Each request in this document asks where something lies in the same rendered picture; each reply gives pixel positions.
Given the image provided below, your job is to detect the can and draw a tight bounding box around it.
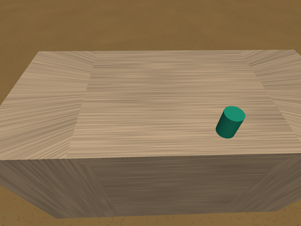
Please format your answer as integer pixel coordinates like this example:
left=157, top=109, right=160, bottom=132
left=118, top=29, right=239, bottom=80
left=216, top=106, right=245, bottom=138

